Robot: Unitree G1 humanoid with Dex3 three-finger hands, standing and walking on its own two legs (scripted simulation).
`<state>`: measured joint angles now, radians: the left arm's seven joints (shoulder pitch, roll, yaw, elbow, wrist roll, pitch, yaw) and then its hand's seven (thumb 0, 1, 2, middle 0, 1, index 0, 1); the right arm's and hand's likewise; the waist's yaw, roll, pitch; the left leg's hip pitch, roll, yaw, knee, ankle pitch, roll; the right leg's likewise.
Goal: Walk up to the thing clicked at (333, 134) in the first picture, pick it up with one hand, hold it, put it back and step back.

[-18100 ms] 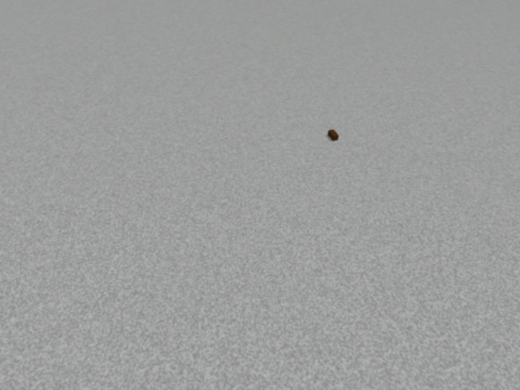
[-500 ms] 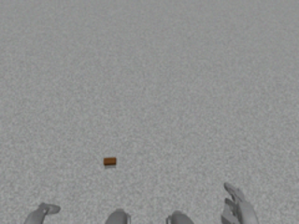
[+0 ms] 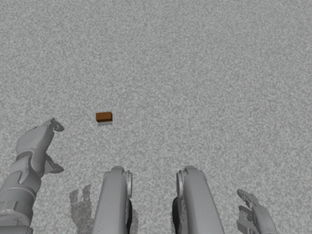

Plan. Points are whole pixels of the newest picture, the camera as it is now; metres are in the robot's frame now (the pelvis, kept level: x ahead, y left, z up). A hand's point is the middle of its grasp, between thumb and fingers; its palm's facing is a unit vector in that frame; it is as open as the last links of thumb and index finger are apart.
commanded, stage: rise first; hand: left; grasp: from above
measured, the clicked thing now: (104, 117) +0.57 +0.24 -0.47
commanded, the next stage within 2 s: none
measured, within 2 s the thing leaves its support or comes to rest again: neither
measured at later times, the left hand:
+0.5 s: hand (73, 127) +0.45 +0.29 -0.25, palm faces -0.44 -0.04 -0.90, open 11.9 cm
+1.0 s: hand (82, 120) +0.50 +0.28 -0.31, palm faces -0.45 -0.04 -0.89, open 12.1 cm
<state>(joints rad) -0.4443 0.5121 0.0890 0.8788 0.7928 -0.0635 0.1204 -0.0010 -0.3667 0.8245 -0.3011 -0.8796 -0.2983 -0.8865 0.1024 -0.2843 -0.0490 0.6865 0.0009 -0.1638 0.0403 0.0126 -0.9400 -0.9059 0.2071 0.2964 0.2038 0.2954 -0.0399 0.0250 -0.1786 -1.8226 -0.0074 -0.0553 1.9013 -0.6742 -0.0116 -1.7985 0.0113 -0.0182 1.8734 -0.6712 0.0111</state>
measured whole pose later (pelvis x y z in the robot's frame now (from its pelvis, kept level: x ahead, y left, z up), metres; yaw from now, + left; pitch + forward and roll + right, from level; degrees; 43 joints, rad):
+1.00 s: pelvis -0.01 +0.01 -0.14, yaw -7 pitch +36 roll -9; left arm -1.06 0.86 0.11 1.46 1.25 -0.19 0.32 0.00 -0.19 0.73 -0.38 -0.72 -0.39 -0.71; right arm 0.16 -0.27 0.11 0.70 -0.12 -0.02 0.13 0.00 -0.91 -0.90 0.21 0.30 0.20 0.30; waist -0.27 -0.02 -0.02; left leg -2.30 -0.01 -0.14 2.38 -0.71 0.00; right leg -2.23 0.04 -0.09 2.27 -0.68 0.04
